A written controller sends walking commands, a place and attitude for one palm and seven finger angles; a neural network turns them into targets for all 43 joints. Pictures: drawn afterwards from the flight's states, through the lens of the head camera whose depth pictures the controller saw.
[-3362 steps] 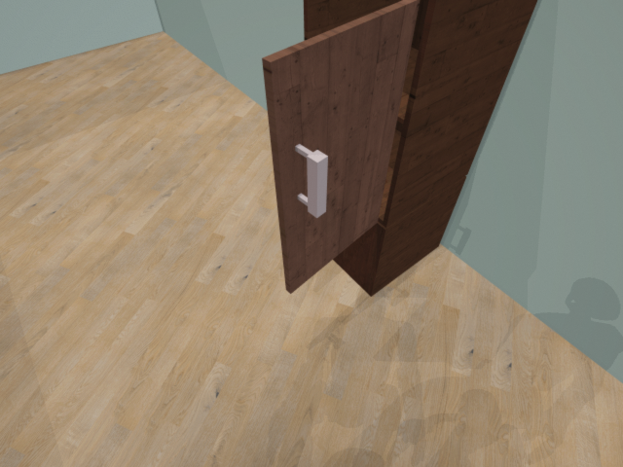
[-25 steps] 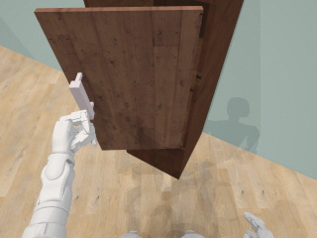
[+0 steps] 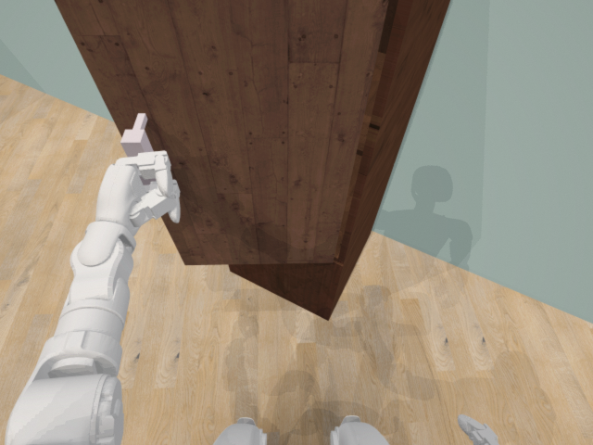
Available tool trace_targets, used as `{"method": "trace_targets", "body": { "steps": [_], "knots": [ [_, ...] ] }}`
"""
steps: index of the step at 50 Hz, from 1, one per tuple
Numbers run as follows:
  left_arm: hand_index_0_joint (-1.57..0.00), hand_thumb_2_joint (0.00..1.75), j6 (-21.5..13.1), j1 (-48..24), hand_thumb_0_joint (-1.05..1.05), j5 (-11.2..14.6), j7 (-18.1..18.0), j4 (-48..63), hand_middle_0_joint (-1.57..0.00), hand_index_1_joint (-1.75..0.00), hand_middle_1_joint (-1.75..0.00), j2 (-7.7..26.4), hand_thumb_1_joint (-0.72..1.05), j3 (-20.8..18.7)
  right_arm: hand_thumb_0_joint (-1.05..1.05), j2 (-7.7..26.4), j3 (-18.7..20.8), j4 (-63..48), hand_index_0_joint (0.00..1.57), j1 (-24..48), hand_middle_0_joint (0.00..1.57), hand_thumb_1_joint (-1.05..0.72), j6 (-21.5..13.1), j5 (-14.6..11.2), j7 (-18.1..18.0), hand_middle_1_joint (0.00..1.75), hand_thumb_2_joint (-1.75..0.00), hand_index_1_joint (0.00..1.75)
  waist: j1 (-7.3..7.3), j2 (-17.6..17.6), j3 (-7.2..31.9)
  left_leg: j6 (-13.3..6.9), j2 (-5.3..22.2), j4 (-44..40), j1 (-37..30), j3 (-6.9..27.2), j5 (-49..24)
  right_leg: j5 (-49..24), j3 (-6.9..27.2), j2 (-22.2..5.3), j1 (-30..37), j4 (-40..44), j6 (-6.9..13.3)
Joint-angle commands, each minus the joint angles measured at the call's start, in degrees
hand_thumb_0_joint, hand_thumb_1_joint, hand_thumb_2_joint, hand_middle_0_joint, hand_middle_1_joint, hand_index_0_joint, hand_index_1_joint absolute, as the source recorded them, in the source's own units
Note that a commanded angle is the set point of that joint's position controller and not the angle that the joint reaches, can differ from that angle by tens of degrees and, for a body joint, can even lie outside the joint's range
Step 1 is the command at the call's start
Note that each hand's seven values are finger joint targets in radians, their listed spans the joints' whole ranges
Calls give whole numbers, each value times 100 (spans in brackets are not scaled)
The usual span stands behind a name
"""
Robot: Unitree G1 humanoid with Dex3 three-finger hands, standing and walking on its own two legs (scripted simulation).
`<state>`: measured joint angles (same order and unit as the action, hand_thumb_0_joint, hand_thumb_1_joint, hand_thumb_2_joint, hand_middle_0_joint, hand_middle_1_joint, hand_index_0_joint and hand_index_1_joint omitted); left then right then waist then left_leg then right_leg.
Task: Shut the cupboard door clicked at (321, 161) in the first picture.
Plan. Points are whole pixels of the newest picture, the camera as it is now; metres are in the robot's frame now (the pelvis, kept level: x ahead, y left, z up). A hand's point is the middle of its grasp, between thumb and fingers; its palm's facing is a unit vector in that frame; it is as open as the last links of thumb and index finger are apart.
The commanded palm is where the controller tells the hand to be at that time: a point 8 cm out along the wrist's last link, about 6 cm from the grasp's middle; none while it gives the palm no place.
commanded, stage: push the door shut along its arc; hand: left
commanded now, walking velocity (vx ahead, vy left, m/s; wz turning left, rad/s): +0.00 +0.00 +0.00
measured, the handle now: (151, 161) +0.49 +0.22 +0.08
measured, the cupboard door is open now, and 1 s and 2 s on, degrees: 29 14 4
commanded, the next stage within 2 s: pull the fist back off the door in 1.40 s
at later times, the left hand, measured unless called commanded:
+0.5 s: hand (181, 169) +0.47 +0.18 +0.09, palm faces -0.16 -0.99 -0.03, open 3.1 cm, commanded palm +0.48 +0.20 +0.08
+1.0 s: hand (222, 141) +0.53 +0.12 +0.08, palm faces -0.30 -0.95 -0.04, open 3.0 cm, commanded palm +0.53 +0.17 +0.08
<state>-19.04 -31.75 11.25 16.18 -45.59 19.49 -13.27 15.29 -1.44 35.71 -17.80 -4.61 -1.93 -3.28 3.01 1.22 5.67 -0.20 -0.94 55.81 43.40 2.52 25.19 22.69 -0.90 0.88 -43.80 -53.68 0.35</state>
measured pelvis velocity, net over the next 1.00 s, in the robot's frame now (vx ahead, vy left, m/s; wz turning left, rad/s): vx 0.00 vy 0.01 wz -0.05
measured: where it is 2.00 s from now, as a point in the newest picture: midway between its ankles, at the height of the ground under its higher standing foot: outside the picture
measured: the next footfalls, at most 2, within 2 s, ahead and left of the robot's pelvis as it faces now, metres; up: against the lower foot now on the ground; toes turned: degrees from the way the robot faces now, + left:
none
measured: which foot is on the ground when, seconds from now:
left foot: down 0.00-1.00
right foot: down 0.00-1.00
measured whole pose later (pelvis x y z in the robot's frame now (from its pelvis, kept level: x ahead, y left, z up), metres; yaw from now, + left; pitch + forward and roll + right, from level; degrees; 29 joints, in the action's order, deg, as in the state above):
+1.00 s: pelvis +0.00 +0.01 -0.02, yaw -3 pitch +22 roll -2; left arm -15.4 -58.9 5.2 24.8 -68.1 31.1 -18.2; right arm 15.5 -2.5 36.0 -23.4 -2.3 -0.3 -1.3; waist 11.8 2.5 5.8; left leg -0.8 0.7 62.3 56.5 1.5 27.6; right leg 23.3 0.1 2.6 -56.8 -58.3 -0.2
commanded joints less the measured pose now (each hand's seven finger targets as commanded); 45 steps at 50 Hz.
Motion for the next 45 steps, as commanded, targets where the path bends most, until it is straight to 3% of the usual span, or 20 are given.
{"method": "trace_targets", "body": {
  "steps": [1,2,5,9,11,14,15,17,18,20,21,25,26,29,32,33,38,40,44,45],
  "knots": [
    [-130,90,-156,-2697,0,46,144,538,-130,-150,-150,920,90,-93,0,860,357,-564,20,-300,20,-90,-167,-26,-64,30,-90,30,338,-101,1736,-102,24,-733,-672,18,-906,-1012,41,-17,808,645,108],
    [-130,90,-151,-2931,0,25,175,377,-130,-150,-150,864,90,4,0,869,350,-526,20,-341,20,-90,-158,-27,-63,30,-90,30,412,-159,1625,-104,28,-734,-607,44,-807,-900,21,-15,697,641,104],
    [-130,90,-226,-3258,0,-10,247,272,-130,-150,-150,713,90,147,0,885,389,-476,20,-436,20,-90,-160,-13,-32,30,-90,30,439,159,1903,-82,37,-676,-916,113,-921,-854,-27,-5,414,554,143],
    [-130,90,-264,-3770,0,-57,366,-38,-130,-150,-150,1056,90,29,0,970,386,-400,20,-540,20,-90,-117,-5,-32,30,-90,30,544,91,2000,-108,47,-595,-771,150,-723,-635,-1,-1,248,529,140],
    [-130,90,-278,-4038,0,-68,431,-152,-130,-150,-150,932,90,182,0,955,371,-376,20,-570,20,-90,-121,-1,-18,30,-90,30,607,245,1974,-107,46,-561,-777,168,-649,-541,-9,7,93,515,145],
    [-130,90,-329,-4340,0,-102,482,-197,-130,-150,-150,1045,90,171,0,994,378,-327,20,-648,20,-90,-130,13,-13,30,-90,30,648,465,2212,-79,71,-521,-1006,245,-778,-538,-46,17,-123,434,171],
    [-130,90,-323,-4426,0,-91,502,-295,-130,-150,-150,981,90,214,0,990,373,-301,20,-668,20,-90,-133,20,-7,30,-90,30,690,392,2200,-87,74,-507,-954,252,-719,-497,-45,23,-140,446,159],
    [-130,90,-302,-4569,0,-114,526,-457,-130,-150,-150,1201,90,87,0,1041,363,-280,20,-716,20,-90,-136,23,-11,30,-90,30,715,301,2125,-93,85,-498,-812,286,-554,-359,-42,31,-206,437,163],
    [-130,90,-318,-4772,0,-106,543,-427,-130,-150,-150,1125,90,182,0,1030,354,-278,20,-740,20,-90,-155,24,-21,30,-90,30,807,336,2144,-119,75,-459,-828,280,-560,-358,-45,45,-299,423,161],
    [-130,90,-276,-4984,0,-138,565,-591,-130,-150,-150,1240,90,139,0,1042,343,-217,20,-747,20,-90,-168,28,-27,30,-90,30,847,425,2126,-110,82,-434,-718,267,-397,-252,-25,31,-373,427,145],
    [-130,90,-281,-5153,0,-152,577,-585,-130,-150,-150,1382,90,71,0,1059,338,-181,20,-795,20,-90,-179,37,-28,30,-90,30,873,469,2165,-113,88,-411,-708,284,-426,-273,-20,31,-385,408,150],
    [-130,90,-245,-5410,0,-224,685,-758,-130,-150,-150,1296,90,241,0,1067,324,-114,20,-904,20,-90,-208,62,-7,30,-90,30,965,690,2330,-96,109,-308,-854,339,-650,-369,-54,45,-611,327,164],
    [-130,90,-243,-5422,0,-237,702,-751,-130,-150,-150,1483,90,84,0,1098,347,-104,20,-957,20,-90,-199,71,-10,30,-90,30,938,608,2451,-94,121,-285,-884,359,-719,-410,-53,47,-567,313,170],
    [-130,90,-207,-5689,0,-229,795,-759,-130,-150,-150,1275,90,302,0,1086,334,-73,20,-1005,20,-90,-217,87,6,30,-90,30,1029,916,2567,-78,136,-236,-1112,389,-892,-469,-87,56,-809,277,178],
    [-130,90,-141,-5773,0,-224,818,-805,-130,-150,-150,1306,90,267,0,1113,344,-46,20,-1100,20,-90,-191,101,20,30,-90,30,1063,825,2612,-65,163,-222,-1224,452,-1058,-539,-138,76,-876,258,191],
    [-130,90,-131,-5854,0,-180,809,-773,-130,-150,-150,1392,90,160,0,1108,331,-53,20,-1145,20,-90,-202,112,14,30,-90,30,1059,799,2720,-94,139,-177,-1202,438,-1194,-611,-135,94,-789,233,199],
    [-130,90,-34,-5749,0,-279,685,-1020,-130,-150,-150,2482,90,-753,0,1107,270,-141,20,-1238,20,-90,-124,134,19,30,-90,30,884,630,2905,-152,117,-54,-596,252,-1410,-965,-19,109,-134,179,177],
    [-130,90,-64,-5736,0,-395,633,-974,-130,-150,-150,2470,90,-711,0,1061,254,-195,20,-1244,20,-90,-86,157,64,30,-90,30,854,815,2989,-120,126,-25,-609,232,-1638,-1192,-3,97,-83,109,160],
    [-130,90,-67,-5084,0,-523,673,-1059,-130,-150,-150,2713,90,-956,0,1076,294,-363,20,-1327,20,-90,27,179,132,30,-90,30,709,736,3246,-103,132,53,-625,122,-2190,-1827,26,133,285,28,145],
    [-130,90,-18,-5106,0,-497,745,-1057,-130,-150,-150,2584,90,-848,0,1072,312,-381,20,-1342,20,-90,59,165,132,30,-90,30,819,463,3154,-139,135,73,-497,89,-2108,-1905,43,146,354,73,110]
  ]
}}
